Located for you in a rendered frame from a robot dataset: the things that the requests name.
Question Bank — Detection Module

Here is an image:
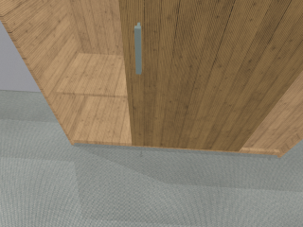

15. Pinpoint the wardrobe door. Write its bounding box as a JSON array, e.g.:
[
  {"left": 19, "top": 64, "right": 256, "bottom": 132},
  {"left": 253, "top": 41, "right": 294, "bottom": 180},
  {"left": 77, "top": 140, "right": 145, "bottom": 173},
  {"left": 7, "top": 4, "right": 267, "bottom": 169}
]
[
  {"left": 243, "top": 71, "right": 303, "bottom": 149},
  {"left": 118, "top": 0, "right": 303, "bottom": 152}
]

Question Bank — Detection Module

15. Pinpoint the handle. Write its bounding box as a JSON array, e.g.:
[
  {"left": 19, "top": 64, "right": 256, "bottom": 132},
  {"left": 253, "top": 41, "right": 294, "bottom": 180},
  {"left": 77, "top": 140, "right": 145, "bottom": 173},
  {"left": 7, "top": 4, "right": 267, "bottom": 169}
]
[{"left": 134, "top": 22, "right": 142, "bottom": 75}]

